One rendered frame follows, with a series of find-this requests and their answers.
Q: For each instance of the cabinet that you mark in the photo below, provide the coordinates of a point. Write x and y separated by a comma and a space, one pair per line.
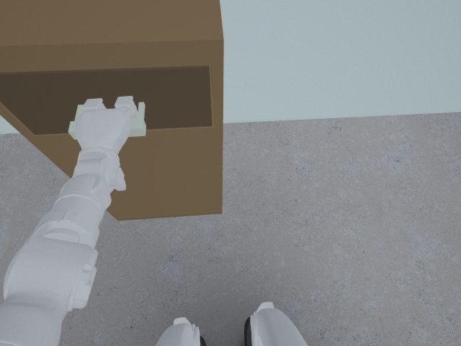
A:
170, 172

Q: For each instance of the right robot thigh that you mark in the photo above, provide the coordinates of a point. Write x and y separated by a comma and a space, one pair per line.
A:
271, 327

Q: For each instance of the drawer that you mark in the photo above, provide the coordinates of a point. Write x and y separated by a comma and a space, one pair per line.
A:
46, 101

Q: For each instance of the left robot hand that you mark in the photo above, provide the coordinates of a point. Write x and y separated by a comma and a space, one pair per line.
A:
108, 128

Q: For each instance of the robot thigh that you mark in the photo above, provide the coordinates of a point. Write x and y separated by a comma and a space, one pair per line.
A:
180, 335
271, 327

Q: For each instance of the left robot thigh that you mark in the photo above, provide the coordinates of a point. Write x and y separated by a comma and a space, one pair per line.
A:
180, 335

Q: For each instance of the handle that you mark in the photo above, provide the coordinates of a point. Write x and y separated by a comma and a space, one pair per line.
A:
138, 127

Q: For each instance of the robot left forearm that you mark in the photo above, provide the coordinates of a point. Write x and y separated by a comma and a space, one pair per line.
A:
80, 207

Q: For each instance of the robot left upper arm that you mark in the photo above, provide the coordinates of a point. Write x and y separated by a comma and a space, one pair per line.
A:
52, 277

